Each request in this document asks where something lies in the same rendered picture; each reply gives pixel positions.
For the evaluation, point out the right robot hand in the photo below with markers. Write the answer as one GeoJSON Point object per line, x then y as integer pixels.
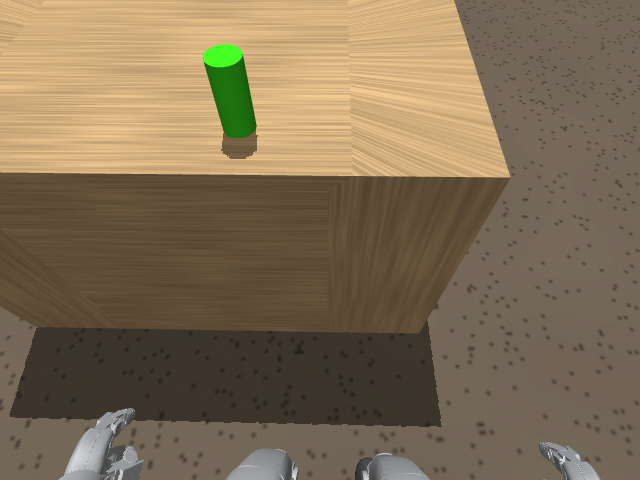
{"type": "Point", "coordinates": [567, 461]}

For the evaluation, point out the right robot foot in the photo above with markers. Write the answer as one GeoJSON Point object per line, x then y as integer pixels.
{"type": "Point", "coordinates": [361, 467]}

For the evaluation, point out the left robot hand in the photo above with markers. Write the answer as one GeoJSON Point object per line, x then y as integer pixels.
{"type": "Point", "coordinates": [94, 452]}

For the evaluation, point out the can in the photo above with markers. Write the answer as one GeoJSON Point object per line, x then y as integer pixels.
{"type": "Point", "coordinates": [227, 75]}

